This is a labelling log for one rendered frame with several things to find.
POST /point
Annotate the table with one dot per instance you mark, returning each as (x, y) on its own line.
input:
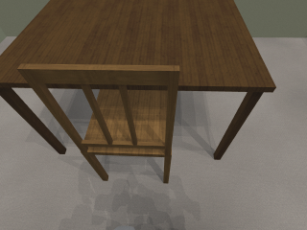
(208, 39)

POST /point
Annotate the chair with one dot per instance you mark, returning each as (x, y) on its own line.
(123, 122)

